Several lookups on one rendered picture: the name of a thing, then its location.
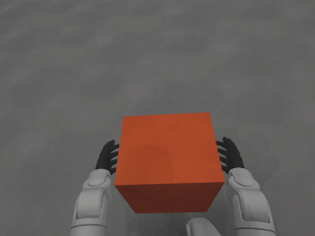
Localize robot right hand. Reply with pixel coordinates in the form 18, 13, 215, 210
216, 137, 245, 174

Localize robot left hand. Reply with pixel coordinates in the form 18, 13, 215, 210
95, 140, 119, 175

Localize robot right forearm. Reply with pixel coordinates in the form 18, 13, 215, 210
226, 167, 276, 236

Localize carton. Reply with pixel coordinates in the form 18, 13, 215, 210
114, 112, 224, 213

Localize right robot thigh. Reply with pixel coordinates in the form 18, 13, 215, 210
185, 217, 221, 236

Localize robot left forearm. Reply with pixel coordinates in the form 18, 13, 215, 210
70, 168, 113, 236

